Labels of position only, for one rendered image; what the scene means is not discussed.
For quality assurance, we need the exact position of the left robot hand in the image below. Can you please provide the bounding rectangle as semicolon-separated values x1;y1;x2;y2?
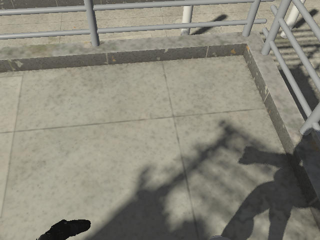
36;219;91;240

